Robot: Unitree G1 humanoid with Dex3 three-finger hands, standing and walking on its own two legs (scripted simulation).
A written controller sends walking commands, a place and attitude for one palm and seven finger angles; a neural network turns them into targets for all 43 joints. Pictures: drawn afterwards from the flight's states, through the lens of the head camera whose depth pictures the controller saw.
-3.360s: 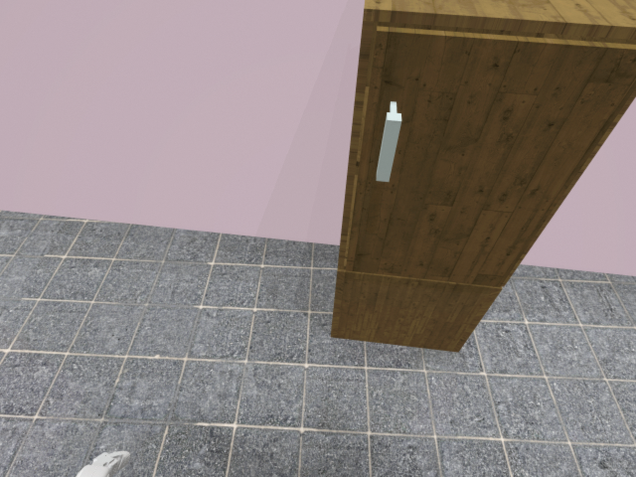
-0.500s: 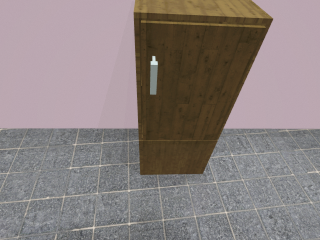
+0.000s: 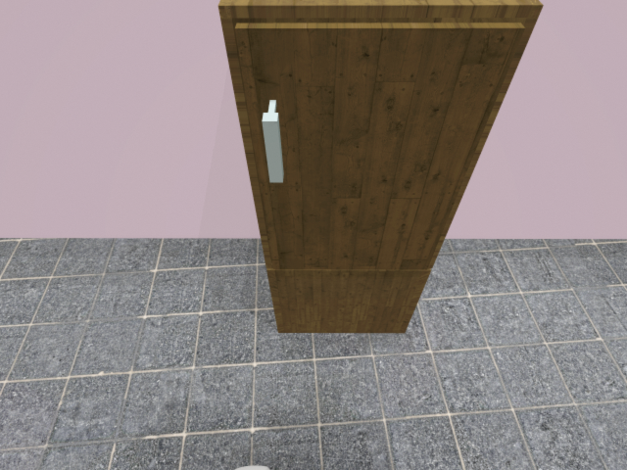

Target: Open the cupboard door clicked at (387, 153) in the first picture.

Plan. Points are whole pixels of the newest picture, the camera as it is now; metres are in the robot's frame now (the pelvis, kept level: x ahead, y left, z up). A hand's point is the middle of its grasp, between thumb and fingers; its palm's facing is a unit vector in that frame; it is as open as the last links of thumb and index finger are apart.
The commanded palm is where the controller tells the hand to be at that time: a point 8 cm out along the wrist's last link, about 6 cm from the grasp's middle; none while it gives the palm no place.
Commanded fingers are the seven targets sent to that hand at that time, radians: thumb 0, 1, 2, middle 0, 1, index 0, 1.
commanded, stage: come to a stop and stand still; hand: left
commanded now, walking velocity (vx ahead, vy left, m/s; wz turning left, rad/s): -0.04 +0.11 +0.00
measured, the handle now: (274, 141) +0.59 +0.10 +0.08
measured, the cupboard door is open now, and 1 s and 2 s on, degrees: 0 0 0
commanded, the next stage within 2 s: look again from close up in 0.64 s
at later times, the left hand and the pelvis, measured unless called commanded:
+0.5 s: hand out of the picture -0.01 +0.25 -0.18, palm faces +0.02 -0.98 -0.21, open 7.4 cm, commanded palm none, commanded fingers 0.00 0.90 0.90 -0.20 -0.30 -0.20 -0.30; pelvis -0.01 +0.07 +0.00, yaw -2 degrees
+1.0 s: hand out of the picture +0.01 +0.27 -0.17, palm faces -0.01 -0.97 -0.26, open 7.4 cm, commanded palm none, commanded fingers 0.00 0.90 0.90 -0.20 -0.30 -0.20 -0.30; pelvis -0.04 +0.06 +0.00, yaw -1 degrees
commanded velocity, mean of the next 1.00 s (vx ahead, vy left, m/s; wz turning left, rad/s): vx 0.00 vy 0.00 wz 0.00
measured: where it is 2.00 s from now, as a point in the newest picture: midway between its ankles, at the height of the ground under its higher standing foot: outside the picture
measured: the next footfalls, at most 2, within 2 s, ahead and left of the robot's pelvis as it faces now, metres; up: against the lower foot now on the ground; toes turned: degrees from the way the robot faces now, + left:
left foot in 0.20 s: +0.04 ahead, +0.15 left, +0.00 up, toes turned +3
right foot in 0.50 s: -0.01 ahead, -0.05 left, +0.00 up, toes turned -5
